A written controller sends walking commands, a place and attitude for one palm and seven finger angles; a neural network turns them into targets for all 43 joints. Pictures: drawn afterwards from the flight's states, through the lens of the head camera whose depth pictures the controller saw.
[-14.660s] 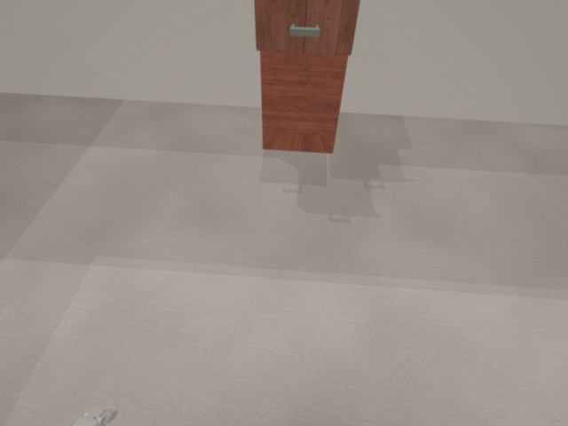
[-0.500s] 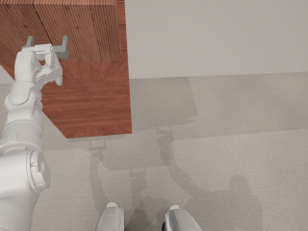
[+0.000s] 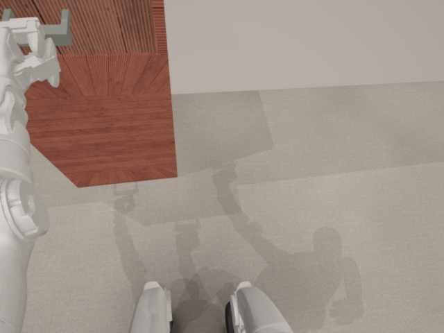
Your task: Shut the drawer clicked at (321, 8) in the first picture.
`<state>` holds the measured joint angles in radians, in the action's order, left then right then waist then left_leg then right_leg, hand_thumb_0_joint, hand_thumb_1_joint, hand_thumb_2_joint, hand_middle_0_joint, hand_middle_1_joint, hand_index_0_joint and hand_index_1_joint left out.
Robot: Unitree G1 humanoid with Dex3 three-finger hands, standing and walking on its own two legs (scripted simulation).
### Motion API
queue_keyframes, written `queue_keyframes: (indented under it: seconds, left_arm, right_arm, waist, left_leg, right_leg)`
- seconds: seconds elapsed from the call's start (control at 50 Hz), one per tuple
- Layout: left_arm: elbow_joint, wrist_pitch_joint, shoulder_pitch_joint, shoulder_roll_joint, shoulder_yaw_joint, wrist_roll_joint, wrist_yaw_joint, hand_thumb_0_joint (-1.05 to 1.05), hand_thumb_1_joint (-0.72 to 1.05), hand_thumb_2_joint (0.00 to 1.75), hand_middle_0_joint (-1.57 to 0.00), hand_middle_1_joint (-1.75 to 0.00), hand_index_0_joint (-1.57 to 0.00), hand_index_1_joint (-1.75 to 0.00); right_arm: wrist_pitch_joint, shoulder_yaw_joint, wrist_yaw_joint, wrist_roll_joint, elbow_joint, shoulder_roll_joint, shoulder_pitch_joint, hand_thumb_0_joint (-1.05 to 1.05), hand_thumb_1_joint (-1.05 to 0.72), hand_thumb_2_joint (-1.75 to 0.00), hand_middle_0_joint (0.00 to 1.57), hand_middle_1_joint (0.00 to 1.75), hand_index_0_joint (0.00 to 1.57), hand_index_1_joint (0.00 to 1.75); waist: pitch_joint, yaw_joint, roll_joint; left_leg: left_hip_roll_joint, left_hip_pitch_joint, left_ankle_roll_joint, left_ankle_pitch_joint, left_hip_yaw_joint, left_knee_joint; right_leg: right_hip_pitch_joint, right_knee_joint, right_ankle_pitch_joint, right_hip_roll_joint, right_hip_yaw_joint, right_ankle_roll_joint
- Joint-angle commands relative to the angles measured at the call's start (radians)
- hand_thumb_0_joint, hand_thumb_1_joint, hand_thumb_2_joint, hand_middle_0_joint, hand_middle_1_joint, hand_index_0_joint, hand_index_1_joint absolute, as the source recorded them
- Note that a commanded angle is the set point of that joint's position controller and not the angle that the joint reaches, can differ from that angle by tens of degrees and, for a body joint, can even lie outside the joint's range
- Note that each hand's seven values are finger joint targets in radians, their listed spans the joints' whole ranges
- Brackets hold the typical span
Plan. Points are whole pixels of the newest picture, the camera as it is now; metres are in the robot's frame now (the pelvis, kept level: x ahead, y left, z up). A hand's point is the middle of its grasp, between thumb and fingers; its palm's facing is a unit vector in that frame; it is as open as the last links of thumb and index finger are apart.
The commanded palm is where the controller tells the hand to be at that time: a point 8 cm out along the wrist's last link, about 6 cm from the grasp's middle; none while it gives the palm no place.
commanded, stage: push the drawer shut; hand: left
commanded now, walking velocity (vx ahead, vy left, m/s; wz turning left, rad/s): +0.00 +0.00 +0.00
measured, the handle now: (36, 25) +0.62 +0.25 +0.10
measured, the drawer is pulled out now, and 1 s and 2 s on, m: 0.00 0.00 0.00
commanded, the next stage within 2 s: pull the fist back off the drawer in 0.10 s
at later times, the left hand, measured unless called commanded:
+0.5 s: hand (52, 58) +0.55 +0.22 +0.10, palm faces +0.05 -1.00 -0.04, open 3.3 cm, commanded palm +0.54 +0.24 +0.10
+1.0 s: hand (56, 67) +0.53 +0.21 +0.10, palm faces +0.08 -1.00 -0.03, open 3.3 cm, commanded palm +0.50 +0.25 +0.10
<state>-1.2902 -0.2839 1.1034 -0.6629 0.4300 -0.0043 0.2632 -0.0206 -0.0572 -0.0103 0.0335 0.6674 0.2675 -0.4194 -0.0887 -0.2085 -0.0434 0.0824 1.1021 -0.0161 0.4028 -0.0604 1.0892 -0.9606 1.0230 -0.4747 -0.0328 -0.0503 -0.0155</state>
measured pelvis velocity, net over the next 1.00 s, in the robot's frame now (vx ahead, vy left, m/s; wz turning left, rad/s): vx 0.02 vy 0.00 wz -0.01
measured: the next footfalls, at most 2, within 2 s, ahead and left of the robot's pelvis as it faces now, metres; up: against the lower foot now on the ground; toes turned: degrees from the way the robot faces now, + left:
none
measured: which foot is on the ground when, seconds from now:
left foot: down 0.00-1.00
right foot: down 0.00-1.00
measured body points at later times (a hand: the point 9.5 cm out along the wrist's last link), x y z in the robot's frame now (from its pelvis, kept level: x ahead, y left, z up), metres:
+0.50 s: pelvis -0.02 +0.01 -0.01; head +0.14 +0.04 +0.41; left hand +0.54 +0.27 +0.11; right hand -0.04 -0.25 -0.11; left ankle +0.05 +0.13 -0.66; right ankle +0.00 -0.14 -0.66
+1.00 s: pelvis +0.02 +0.00 +0.02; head +0.15 +0.02 +0.45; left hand +0.52 +0.26 +0.10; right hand +0.03 -0.26 -0.09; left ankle +0.05 +0.13 -0.66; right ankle +0.00 -0.14 -0.66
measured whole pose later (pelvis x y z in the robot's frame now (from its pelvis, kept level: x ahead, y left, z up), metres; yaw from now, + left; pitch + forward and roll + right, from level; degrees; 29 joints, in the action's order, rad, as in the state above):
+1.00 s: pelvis +0.02 +0.00 +0.02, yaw -1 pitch +21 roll -4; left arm -1.06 -0.31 0.86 -0.52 0.44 -0.06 0.21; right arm -0.04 -0.03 0.01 0.02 0.62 0.26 -0.40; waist -0.11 -0.17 -0.04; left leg 0.08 0.97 -0.01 0.42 -0.02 1.02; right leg -0.84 0.95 -0.48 -0.03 -0.01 -0.02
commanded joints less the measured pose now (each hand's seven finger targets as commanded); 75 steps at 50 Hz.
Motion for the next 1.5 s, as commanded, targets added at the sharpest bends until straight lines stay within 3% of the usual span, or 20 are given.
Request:
queue_keyframes:
  seconds: [0.0, 0.06, 0.18, 0.3, 0.42, 0.58, 0.74, 0.78, 0.84, 0.86, 0.98, 1.02, 1.06, 1.1, 1.16, 1.26, 1.32, 1.4, 1.42, 1.48]
  left_arm:
    - [0.244, -0.064, 0.630, -0.221, -0.010, -0.021, -0.042, 0.00, 0.90, 0.90, -1.40, -1.60, -1.40, -1.60]
    - [0.233, -0.058, 0.670, -0.246, -0.018, -0.019, -0.042, 0.00, 0.90, 0.90, -1.40, -1.60, -1.40, -1.60]
    - [0.227, -0.045, 0.713, -0.219, -0.061, -0.023, -0.043, 0.00, 0.90, 0.90, -1.40, -1.60, -1.40, -1.60]
    - [0.236, -0.028, 0.713, -0.193, -0.066, -0.017, -0.056, 0.00, 0.90, 0.90, -1.40, -1.60, -1.40, -1.60]
    - [0.272, -0.031, 0.654, -0.234, -0.007, -0.012, -0.064, 0.00, 0.90, 0.90, -1.40, -1.60, -1.40, -1.60]
    - [0.301, -0.037, 0.486, -0.228, 0.018, -0.026, -0.063, 0.00, 0.90, 0.90, -1.40, -1.60, -1.40, -1.60]
    - [0.359, -0.062, 0.273, -0.133, 0.014, -0.064, -0.060, 0.00, 0.90, 0.90, -1.40, -1.60, -1.40, -1.60]
    - [0.380, -0.060, 0.224, -0.140, 0.033, -0.074, -0.057, 0.00, 0.90, 0.90, -1.40, -1.60, -1.40, -1.60]
    - [0.424, -0.079, 0.246, -0.149, 0.040, -0.074, -0.062, 0.00, 0.90, 0.90, -1.40, -1.60, -1.40, -1.60]
    - [0.444, -0.088, 0.237, -0.161, 0.051, -0.072, -0.064, 0.00, 0.90, 0.90, -1.40, -1.60, -1.40, -1.60]
    - [0.473, -0.112, 0.158, -0.107, 0.029, -0.092, -0.047, 0.00, 0.90, 0.90, -1.40, -1.60, -1.40, -1.60]
    - [0.576, -0.101, 0.043, -0.096, 0.034, -0.111, -0.027, 0.00, 0.90, 0.90, -1.40, -1.60, -1.40, -1.60]
    - [0.686, -0.076, -0.116, -0.092, 0.046, -0.144, -0.007, 0.00, 0.90, 0.90, -1.40, -1.60, -1.40, -1.60]
    - [0.771, -0.041, -0.217, -0.022, 0.003, -0.178, 0.006, 0.00, 0.90, 0.90, -1.40, -1.60, -1.40, -1.60]
    - [0.852, 0.007, -0.333, -0.015, 0.026, -0.226, 0.002, 0.00, 0.90, 0.90, -1.40, -1.60, -1.40, -1.60]
    - [0.998, 0.031, -0.441, 0.063, -0.027, -0.250, -0.020, 0.00, 0.90, 0.90, -1.40, -1.60, -1.40, -1.60]
    - [1.094, 0.033, -0.482, 0.106, -0.075, -0.257, -0.008, 0.00, 0.90, 0.90, -1.40, -1.60, -1.40, -1.60]
    - [1.110, 0.073, -0.533, 0.121, -0.085, -0.276, 0.012, 0.00, 0.90, 0.90, -1.40, -1.60, -1.40, -1.60]
    - [1.129, 0.082, -0.530, 0.126, -0.095, -0.281, 0.017, 0.00, 0.90, 0.90, -1.40, -1.60, -1.40, -1.60]
    - [1.150, 0.115, -0.571, 0.105, -0.063, -0.298, 0.024, 0.00, 0.90, 0.90, -1.40, -1.60, -1.40, -1.60]
  right_arm:
    - [0.014, 0.071, -0.015, 0.001, -0.023, 0.188, -0.200, 0.00, -0.90, -0.90, 0.20, 0.30, 0.20, 0.30]
    - [0.021, 0.064, -0.024, 0.000, -0.014, 0.197, -0.202, 0.00, -0.90, -0.90, 0.20, 0.30, 0.20, 0.30]
    - [0.047, 0.054, -0.033, 0.001, -0.010, 0.204, -0.196, 0.00, -0.90, -0.90, 0.20, 0.30, 0.20, 0.30]
    - [0.055, 0.055, -0.024, 0.007, -0.017, 0.201, -0.203, 0.00, -0.90, -0.90, 0.20, 0.30, 0.20, 0.30]
    - [0.050, 0.061, -0.011, 0.012, -0.033, 0.199, -0.208, 0.00, -0.90, -0.90, 0.20, 0.30, 0.20, 0.30]
    - [0.032, 0.066, 0.000, 0.003, -0.065, 0.194, -0.184, 0.00, -0.90, -0.90, 0.20, 0.30, 0.20, 0.30]
    - [0.009, 0.083, 0.008, -0.007, -0.091, 0.179, -0.170, 0.00, -0.90, -0.90, 0.20, 0.30, 0.20, 0.30]
    - [0.001, 0.088, 0.008, -0.011, -0.098, 0.176, -0.168, 0.00, -0.90, -0.90, 0.20, 0.30, 0.20, 0.30]
    - [-0.006, 0.093, 0.005, -0.016, -0.093, 0.172, -0.161, 0.00, -0.90, -0.90, 0.20, 0.30, 0.20, 0.30]
    - [-0.008, 0.094, 0.006, -0.017, -0.093, 0.169, -0.160, 0.00, -0.90, -0.90, 0.20, 0.30, 0.20, 0.30]
    - [-0.016, 0.103, 0.008, -0.023, -0.089, 0.161, -0.141, 0.00, -0.90, -0.90, 0.20, 0.30, 0.20, 0.30]
    - [-0.020, 0.108, 0.011, -0.030, -0.122, 0.160, -0.122, 0.00, -0.90, -0.90, 0.20, 0.30, 0.20, 0.30]
    - [-0.021, 0.111, 0.013, -0.044, -0.156, 0.153, -0.094, 0.00, -0.90, -0.90, 0.20, 0.30, 0.20, 0.30]
    - [-0.019, 0.107, 0.016, -0.058, -0.185, 0.138, -0.058, 0.00, -0.90, -0.90, 0.20, 0.30, 0.20, 0.30]
    - [-0.011, 0.109, 0.007, -0.072, -0.199, 0.139, -0.025, 0.00, -0.90, -0.90, 0.20, 0.30, 0.20, 0.30]
    - [0.017, 0.101, -0.005, -0.079, -0.219, 0.127, 0.043, 0.00, -0.90, -0.90, 0.20, 0.30, 0.20, 0.30]
    - [0.034, 0.096, -0.010, -0.081, -0.234, 0.124, 0.079, 0.00, -0.90, -0.90, 0.20, 0.30, 0.20, 0.30]
    - [0.052, 0.084, -0.025, -0.088, -0.246, 0.124, 0.144, 0.00, -0.90, -0.90, 0.20, 0.30, 0.20, 0.30]
    - [0.057, 0.080, -0.030, -0.090, -0.249, 0.123, 0.159, 0.00, -0.90, -0.90, 0.20, 0.30, 0.20, 0.30]
    - [0.073, 0.070, -0.043, -0.092, -0.261, 0.123, 0.203, 0.00, -0.90, -0.90, 0.20, 0.30, 0.20, 0.30]
  waist:
    - [-0.468, -0.086, -0.189]
    - [-0.457, -0.102, -0.195]
    - [-0.459, -0.119, -0.231]
    - [-0.487, -0.107, -0.241]
    - [-0.536, -0.067, -0.248]
    - [-0.482, -0.024, -0.187]
    - [-0.486, 0.019, -0.138]
    - [-0.487, 0.033, -0.106]
    - [-0.491, 0.028, -0.112]
    - [-0.493, 0.041, -0.129]
    - [-0.499, 0.042, -0.123]
    - [-0.575, 0.083, -0.170]
    - [-0.635, 0.123, -0.158]
    - [-0.586, 0.127, -0.120]
    - [-0.485, 0.134, -0.037]
    - [-0.357, 0.132, -0.047]
    - [-0.341, 0.135, -0.077]
    - [-0.271, 0.145, -0.032]
    - [-0.261, 0.148, -0.057]
    - [-0.241, 0.168, -0.002]
  left_leg:
    - [-0.026, -0.534, 0.049, -0.206, -0.011, -0.086]
    - [-0.022, -0.503, 0.052, -0.160, -0.016, -0.083]
    - [-0.016, -0.501, 0.052, -0.084, -0.029, -0.089]
    - [-0.023, -0.525, 0.046, -0.077, -0.039, -0.093]
    - [-0.028, -0.558, 0.043, -0.121, -0.040, -0.099]
    - [-0.028, -0.539, 0.042, -0.116, -0.017, -0.133]
    - [-0.031, -0.597, 0.040, -0.248, 0.007, -0.155]
    - [-0.036, -0.577, 0.043, -0.279, 0.021, -0.158]
    - [-0.040, -0.592, 0.045, -0.323, 0.030, -0.150]
    - [-0.041, -0.600, 0.043, -0.338, 0.030, -0.149]
    - [-0.046, -0.638, 0.043, -0.424, 0.040, -0.139]
    - [-0.051, -0.708, 0.042, -0.517, 0.049, -0.152]
    - [-0.052, -0.755, 0.043, -0.597, 0.059, -0.170]
    - [-0.056, -0.744, 0.049, -0.596, 0.070, -0.193]
    - [-0.059, -0.696, 0.055, -0.543, 0.083, -0.234]
    - [-0.066, -0.732, 0.054, -0.493, 0.085, -0.289]
    - [-0.069, -0.786, 0.053, -0.487, 0.077, -0.309]
    - [-0.074, -0.778, 0.048, -0.367, 0.063, -0.356]
    - [-0.076, -0.791, 0.048, -0.349, 0.065, -0.362]
    - [-0.080, -0.789, 0.048, -0.283, 0.059, -0.396]
  right_leg:
    - [-0.020, -0.158, 0.168, -0.037, 0.005, 0.025]
    - [-0.046, -0.152, 0.132, -0.034, 0.006, 0.024]
    - [-0.095, -0.147, 0.079, -0.029, 0.001, 0.024]
    - [-0.105, -0.138, 0.073, -0.031, -0.011, 0.031]
    - [-0.063, -0.134, 0.095, -0.033, -0.015, 0.039]
    - [0.007, -0.161, 0.102, -0.037, -0.012, 0.035]
    - [0.095, -0.175, 0.211, -0.043, -0.015, 0.033]
    - [0.154, -0.179, 0.265, -0.043, -0.008, 0.029]
    - [0.176, -0.176, 0.327, -0.041, 0.002, 0.026]
    - [0.183, -0.172, 0.340, -0.040, 0.004, 0.028]
    - [0.230, -0.170, 0.451, -0.040, 0.012, 0.027]
    - [0.300, -0.170, 0.533, -0.040, 0.013, 0.033]
    - [0.400, -0.186, 0.631, -0.038, 0.016, 0.031]
    - [0.453, -0.211, 0.680, -0.035, 0.011, 0.025]
    - [0.517, -0.243, 0.714, -0.031, 0.009, 0.018]
    - [0.522, -0.286, 0.671, -0.027, 0.005, 0.016]
    - [0.526, -0.300, 0.629, -0.026, 0.003, 0.022]
    - [0.530, -0.335, 0.527, -0.021, -0.006, 0.024]
    - [0.532, -0.341, 0.506, -0.019, -0.004, 0.028]
    - [0.556, -0.370, 0.452, -0.012, -0.002, 0.024]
